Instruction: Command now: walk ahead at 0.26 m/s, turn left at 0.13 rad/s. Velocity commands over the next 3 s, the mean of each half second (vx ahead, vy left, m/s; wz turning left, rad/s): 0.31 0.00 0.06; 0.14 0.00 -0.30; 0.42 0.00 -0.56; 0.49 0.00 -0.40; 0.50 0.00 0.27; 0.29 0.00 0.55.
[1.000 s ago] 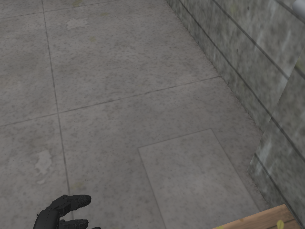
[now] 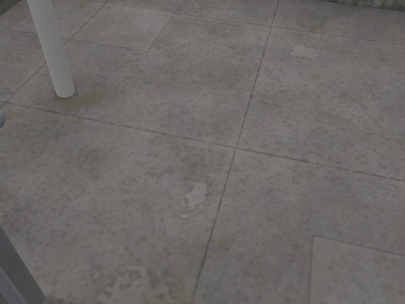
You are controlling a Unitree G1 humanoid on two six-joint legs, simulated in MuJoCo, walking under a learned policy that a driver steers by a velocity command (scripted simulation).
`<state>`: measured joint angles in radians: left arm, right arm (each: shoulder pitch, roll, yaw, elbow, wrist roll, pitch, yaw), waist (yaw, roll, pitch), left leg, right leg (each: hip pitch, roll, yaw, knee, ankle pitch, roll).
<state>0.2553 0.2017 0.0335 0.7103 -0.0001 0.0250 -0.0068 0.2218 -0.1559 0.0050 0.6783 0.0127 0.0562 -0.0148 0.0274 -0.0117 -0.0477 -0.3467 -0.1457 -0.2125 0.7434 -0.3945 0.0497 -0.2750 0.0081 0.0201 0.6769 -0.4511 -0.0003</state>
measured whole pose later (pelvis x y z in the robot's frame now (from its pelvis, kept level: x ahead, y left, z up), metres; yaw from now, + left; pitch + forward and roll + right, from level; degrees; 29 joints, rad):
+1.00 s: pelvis +0.34 +0.09 -0.14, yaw -12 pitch +1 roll +0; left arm 0.24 0.25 0.08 0.70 -0.02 0.06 0.04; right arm 0.30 -0.25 -0.08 0.87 0.00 -0.04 -0.04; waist -0.02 -0.04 -0.06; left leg -0.21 0.07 0.19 0.56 -0.36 0.02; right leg -0.64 -0.06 0.10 1.19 -0.18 0.01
